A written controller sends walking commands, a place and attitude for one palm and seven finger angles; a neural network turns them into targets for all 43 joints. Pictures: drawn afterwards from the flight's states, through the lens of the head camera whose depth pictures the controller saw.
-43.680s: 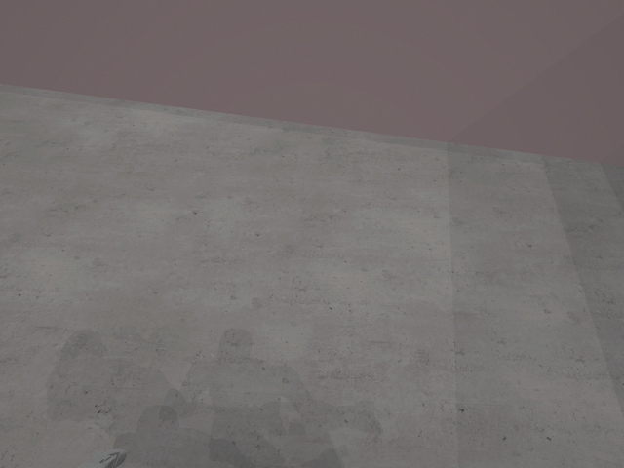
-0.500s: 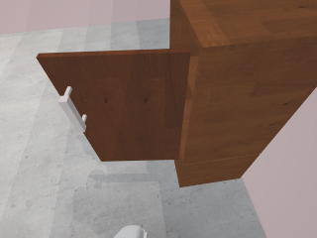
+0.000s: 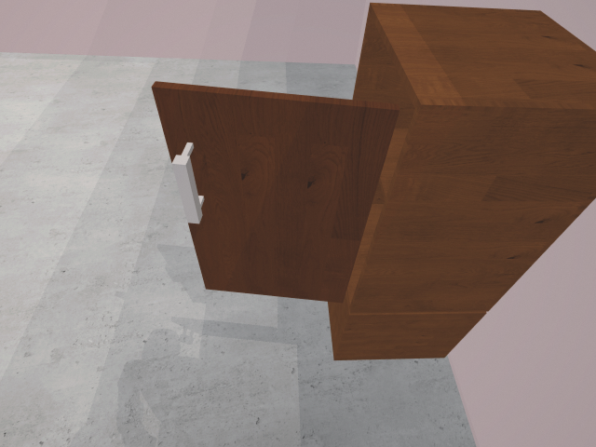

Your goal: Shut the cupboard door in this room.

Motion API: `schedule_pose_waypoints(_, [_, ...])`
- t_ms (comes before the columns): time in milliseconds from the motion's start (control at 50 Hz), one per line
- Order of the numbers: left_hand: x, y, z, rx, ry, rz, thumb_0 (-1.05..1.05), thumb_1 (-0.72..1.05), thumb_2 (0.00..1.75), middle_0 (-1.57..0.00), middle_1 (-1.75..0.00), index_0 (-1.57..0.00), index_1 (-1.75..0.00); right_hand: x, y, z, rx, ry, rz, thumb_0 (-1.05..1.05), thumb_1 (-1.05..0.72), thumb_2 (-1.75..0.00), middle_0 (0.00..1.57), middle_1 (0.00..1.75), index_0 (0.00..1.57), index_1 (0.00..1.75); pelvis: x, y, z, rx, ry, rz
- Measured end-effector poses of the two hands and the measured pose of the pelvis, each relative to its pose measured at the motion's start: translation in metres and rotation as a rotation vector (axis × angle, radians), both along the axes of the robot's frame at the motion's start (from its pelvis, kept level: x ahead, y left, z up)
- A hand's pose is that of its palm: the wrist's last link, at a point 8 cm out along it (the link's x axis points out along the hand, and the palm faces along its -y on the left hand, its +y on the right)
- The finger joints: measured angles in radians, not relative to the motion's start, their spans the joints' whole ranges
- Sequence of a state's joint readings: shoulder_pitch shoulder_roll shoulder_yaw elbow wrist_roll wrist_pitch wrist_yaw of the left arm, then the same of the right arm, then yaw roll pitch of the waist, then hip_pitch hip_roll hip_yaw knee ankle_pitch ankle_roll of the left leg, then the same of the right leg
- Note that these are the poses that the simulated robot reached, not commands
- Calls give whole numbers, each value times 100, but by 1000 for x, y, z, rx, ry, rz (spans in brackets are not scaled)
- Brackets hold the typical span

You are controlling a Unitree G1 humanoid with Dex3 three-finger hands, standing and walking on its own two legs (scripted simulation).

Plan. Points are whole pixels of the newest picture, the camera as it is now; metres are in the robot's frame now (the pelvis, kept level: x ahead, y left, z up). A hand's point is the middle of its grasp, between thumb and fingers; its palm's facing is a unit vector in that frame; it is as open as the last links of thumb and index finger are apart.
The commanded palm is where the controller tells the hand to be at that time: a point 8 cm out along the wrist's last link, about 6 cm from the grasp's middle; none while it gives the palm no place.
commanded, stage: come to a stop and stand still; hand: left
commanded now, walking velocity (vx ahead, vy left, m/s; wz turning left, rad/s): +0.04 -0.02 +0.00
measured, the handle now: (191, 183) +0.53 +0.24 +0.02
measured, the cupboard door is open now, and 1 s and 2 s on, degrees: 83 83 83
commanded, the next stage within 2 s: look again from close up in 0.56 s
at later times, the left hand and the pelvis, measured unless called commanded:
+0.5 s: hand out of the picture +0.05 +0.13 -0.18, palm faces +0.02 -0.98 -0.19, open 7.2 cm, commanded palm none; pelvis +0.03 -0.04 +0.00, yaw -1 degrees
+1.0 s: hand out of the picture +0.03 +0.16 -0.18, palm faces -0.04 -0.98 -0.21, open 7.4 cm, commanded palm none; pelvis +0.03 -0.01 -0.01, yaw -3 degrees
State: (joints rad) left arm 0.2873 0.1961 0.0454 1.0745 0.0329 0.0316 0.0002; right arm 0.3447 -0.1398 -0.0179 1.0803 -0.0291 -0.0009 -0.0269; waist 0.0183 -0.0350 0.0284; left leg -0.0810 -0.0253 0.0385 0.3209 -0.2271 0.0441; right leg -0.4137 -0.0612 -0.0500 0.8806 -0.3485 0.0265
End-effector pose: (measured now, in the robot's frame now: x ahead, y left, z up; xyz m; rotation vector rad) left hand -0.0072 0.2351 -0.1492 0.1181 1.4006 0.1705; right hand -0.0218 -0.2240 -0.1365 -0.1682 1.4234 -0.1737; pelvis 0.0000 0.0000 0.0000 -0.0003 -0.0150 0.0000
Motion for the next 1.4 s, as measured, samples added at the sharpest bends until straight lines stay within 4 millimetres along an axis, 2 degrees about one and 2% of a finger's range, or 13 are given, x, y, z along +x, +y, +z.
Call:
schedule_pose_waypoints(80, [23,-16,0,4,-10,-43,1,91,90,-20,-30,-20,-30,-28,0,-6,30,75,-47,0,-91,-90,20,30,20,30,3,-11,-2,9,5,-8])
schedule_pose_waypoints(160, [50,-33,-3,34,-59,-73,1,92,90,-20,-30,-20,-30,-44,-6,-20,71,134,-90,1,-91,-90,20,30,20,30,10,-29,-12,26,4,-22])
schedule_pose_waypoints(220, [62,-43,0,41,-89,-79,1,94,90,-20,-30,-20,-30,-42,-11,-24,87,151,-95,1,-91,-90,20,30,20,30,14,-37,-11,6,-3,-9])
schedule_pose_waypoints(280, [67,-49,1,42,-104,-72,1,95,90,-20,-30,-20,-30,-28,-17,-21,79,128,-91,1,-91,-90,20,30,20,30,17,-43,-9,2,-7,-4])
schedule_pose_waypoints(460, [60,-54,-6,11,-70,-44,1,96,90,-20,-30,-20,-30,23,-22,-15,51,10,-42,1,-91,-90,19,30,20,30,25,-46,-6,-5,-9,-15])
schedule_pose_waypoints(700, [17,-64,-5,-17,40,-37,1,92,90,-20,-30,-20,-30,43,-32,-14,25,-12,-17,2,-93,-90,20,30,20,30,28,-37,-5,-13,7,-28])
schedule_pose_waypoints(800, [10,-56,-4,-16,54,-65,1,91,90,-20,-30,-20,-30,51,-26,-20,32,-86,-27,1,-92,-90,19,30,20,30,28,-25,-9,-13,6,-37])
schedule_pose_waypoints(1000, [37,-29,0,26,-22,-91,1,91,90,-20,-30,-20,-30,39,-3,-25,63,-82,-26,2,-93,-90,20,30,20,30,29,-12,-10,5,-11,-51])
schedule_pose_waypoints(1140, [53,-21,3,36,-45,-112,1,91,90,-20,-30,-20,-30,25,8,-25,83,-40,-38,1,-92,-90,20,30,20,30,29,-8,-8,9,-7,-58])
schedule_pose_waypoints(1260, [55,-21,2,31,-29,-116,1,91,90,-20,-30,-20,-30,17,11,-24,83,-6,-50,1,-91,-90,20,30,20,30,31,-8,-7,9,-4,-62])
schedule_pose_waypoints(1400, [50,-25,-3,14,-3,-106,1,91,90,-20,-30,-20,-30,19,6,-24,71,14,-50,1,-91,-90,20,30,20,30,36,-8,-10,9,-3,-65])
